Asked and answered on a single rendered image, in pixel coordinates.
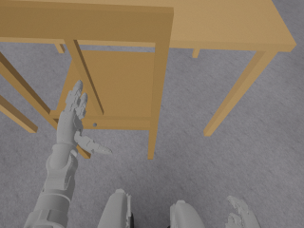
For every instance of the robot thigh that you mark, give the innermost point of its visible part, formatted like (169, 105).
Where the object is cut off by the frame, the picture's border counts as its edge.
(117, 210)
(183, 215)

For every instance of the left robot thigh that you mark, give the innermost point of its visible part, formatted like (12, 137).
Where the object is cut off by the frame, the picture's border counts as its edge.
(117, 210)

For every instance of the right robot hand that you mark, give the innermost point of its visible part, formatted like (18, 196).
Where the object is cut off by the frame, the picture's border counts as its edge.
(247, 218)

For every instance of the right robot thigh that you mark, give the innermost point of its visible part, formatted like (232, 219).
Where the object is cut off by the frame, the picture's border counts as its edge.
(183, 215)

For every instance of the table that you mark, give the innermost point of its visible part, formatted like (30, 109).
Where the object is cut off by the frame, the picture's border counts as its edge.
(252, 25)

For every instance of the left robot forearm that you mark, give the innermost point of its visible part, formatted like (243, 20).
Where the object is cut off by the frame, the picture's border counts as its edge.
(56, 195)

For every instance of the left robot hand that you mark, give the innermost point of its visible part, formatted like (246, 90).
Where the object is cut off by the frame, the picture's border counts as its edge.
(70, 121)

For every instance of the chair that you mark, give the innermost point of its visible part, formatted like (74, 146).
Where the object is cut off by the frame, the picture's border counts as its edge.
(124, 88)

